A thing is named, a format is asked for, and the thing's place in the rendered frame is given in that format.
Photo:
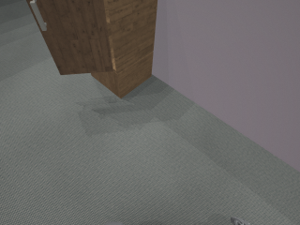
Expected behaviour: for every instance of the cupboard door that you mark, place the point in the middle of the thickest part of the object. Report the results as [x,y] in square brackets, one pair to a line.
[77,35]

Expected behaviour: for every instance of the handle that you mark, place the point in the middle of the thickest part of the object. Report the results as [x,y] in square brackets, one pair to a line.
[42,24]

